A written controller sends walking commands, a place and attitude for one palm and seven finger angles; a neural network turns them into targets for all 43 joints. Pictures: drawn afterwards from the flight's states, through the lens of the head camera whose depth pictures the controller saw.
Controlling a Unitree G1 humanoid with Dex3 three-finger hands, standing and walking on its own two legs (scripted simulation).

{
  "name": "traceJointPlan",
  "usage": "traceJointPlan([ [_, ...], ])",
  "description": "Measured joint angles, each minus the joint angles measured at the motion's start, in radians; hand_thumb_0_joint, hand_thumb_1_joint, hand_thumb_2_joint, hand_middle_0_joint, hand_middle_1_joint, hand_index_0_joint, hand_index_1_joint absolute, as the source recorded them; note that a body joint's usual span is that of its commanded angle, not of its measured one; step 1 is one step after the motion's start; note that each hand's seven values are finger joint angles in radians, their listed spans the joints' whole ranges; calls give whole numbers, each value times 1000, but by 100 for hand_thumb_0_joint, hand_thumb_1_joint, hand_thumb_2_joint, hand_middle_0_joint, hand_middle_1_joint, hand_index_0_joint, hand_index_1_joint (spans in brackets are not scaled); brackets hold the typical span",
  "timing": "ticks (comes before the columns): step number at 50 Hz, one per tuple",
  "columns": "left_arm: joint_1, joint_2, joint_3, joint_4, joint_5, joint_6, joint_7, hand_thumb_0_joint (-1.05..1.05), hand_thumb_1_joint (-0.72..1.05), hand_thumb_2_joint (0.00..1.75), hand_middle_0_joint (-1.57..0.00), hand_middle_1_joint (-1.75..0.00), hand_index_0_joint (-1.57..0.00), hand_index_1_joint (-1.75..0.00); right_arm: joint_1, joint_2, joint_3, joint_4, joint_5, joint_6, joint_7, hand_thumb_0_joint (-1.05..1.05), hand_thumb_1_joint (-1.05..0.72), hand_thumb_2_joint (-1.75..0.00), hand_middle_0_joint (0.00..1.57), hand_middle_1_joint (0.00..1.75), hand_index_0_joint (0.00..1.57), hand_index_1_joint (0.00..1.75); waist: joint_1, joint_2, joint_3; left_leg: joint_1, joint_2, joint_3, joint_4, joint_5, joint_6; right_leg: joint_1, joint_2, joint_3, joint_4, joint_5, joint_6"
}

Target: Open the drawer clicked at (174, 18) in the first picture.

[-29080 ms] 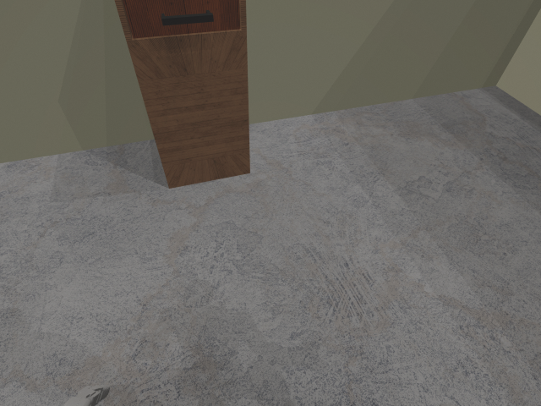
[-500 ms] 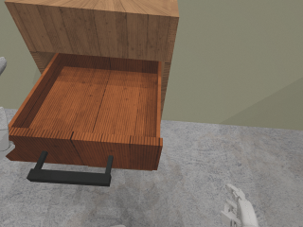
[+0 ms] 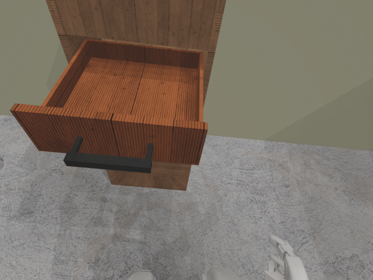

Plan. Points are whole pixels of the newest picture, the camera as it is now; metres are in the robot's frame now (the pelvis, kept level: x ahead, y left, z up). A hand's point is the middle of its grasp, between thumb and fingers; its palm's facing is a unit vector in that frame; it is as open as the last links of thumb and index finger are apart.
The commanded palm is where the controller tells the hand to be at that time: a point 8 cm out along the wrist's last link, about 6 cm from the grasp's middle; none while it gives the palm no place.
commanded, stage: stop stepping back and stand still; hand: left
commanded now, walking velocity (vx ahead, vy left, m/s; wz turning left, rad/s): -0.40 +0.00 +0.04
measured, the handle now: (112, 153) +0.35 +0.18 +0.06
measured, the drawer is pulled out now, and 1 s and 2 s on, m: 0.29 0.29 0.29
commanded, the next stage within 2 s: let the arm hang, fingers relaxed in 0.80 s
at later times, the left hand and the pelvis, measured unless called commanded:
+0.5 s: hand out of the picture +0.09 +0.22 +0.23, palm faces +0.46 -0.77 -0.45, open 7.4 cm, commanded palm +0.02 +0.26 +0.25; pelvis -0.10 -0.02 +0.01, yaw +1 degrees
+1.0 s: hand (34, 273) +0.12 +0.23 +0.08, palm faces +0.29 -0.86 -0.43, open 7.4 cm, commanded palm none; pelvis -0.12 -0.01 +0.00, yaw +1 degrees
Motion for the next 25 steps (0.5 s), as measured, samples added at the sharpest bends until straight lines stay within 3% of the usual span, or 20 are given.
traceJointPlan([
  [6, 4, 13, -2, -17, -16, -24, -21, 1, 89, 90, -21, -30, -21, -31, -46, 10, 14, 11, 0, -23, 16, 1, -90, -90, 20, 30, 20, 30, 4, 22, -22, -59, 32, 19, -61, 89, -18, 178, -15, -28, -290, -22, 3],
  [9, -6, 41, 15, 18, -19, -15, -28, 1, 89, 90, -21, -30, -21, -31, -70, 5, 20, -11, 8, -12, 16, 1, -90, -90, 20, 30, 20, 30, -7, 36, -10, -108, 29, 14, -41, 102, -31, 286, -25, -54, -526, 88, -25],
  [10, -8, 33, 4, 30, -16, -13, -36, 1, 89, 90, -21, -30, -21, -31, -79, -4, 16, -10, 15, 0, 17, 1, -90, -90, 20, 30, 20, 30, -19, 63, 11, -120, 33, -10, -2, 21, -35, 294, -12, -73, -533, 120, -38],
  [12, 20, 32, -17, 41, -16, -5, -48, 1, 89, 90, -21, -30, -22, -31, -67, -16, 9, 3, 31, 26, 16, 1, -90, -90, 20, 30, 20, 30, -23, 67, 14, -155, -9, -44, 210, -138, -47, 299, -22, -81, -532, 130, -54],
  [15, 116, 14, -15, 47, -15, 2, -51, 1, 88, 89, -21, -30, -22, -31, -18, -29, 2, 22, 38, 66, 9, 1, -90, -90, 20, 30, 20, 30, -12, 29, -44, -150, -63, -30, 453, -163, -51, 299, -57, -49, -570, 152, -54],
  [17, 155, 4, -12, 73, -6, 3, -43, 1, 88, 89, -21, -30, -22, -31, 14, -39, -6, 24, 38, 83, -4, 1, -90, -90, 20, 30, 20, 30, -13, 13, -80, -79, -60, -8, 389, -162, -42, 302, -70, -40, -607, 177, -51],
  [22, 111, -36, -60, 145, 16, 18, -10, 1, 88, 89, -21, -30, -22, -31, 54, -98, -38, 23, 33, 52, -28, 1, -91, -90, 20, 30, 20, 30, -20, 41, -105, 178, -20, 1, -73, -122, 8, 279, -67, -77, -595, 183, -41],
  [25, 68, -62, -92, 141, 15, 36, -2, 1, 89, 90, -21, -30, -22, -31, 26, -95, -54, 32, 31, 44, -30, 1, -91, -90, 19, 30, 20, 30, -11, 10, -64, 204, -37, 8, -111, -105, -29, 269, -90, -74, -552, 193, -30],
])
